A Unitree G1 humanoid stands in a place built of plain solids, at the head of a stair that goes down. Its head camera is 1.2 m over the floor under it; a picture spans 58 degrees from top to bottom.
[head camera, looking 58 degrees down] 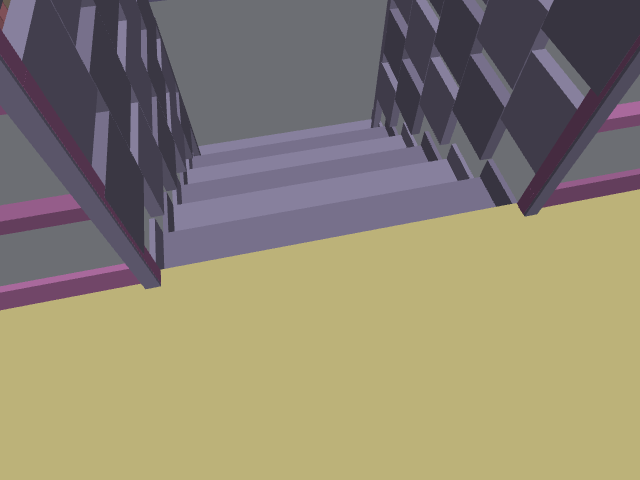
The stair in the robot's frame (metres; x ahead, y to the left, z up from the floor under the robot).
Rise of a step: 0.17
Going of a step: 0.26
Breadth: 1.32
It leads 12 degrees to the left of straight ahead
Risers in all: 7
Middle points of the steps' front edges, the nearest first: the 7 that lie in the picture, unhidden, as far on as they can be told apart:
0.77 -0.09 0.00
1.03 -0.03 -0.17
1.28 0.02 -0.34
1.53 0.08 -0.51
1.79 0.14 -0.68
2.04 0.19 -0.85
2.30 0.25 -1.02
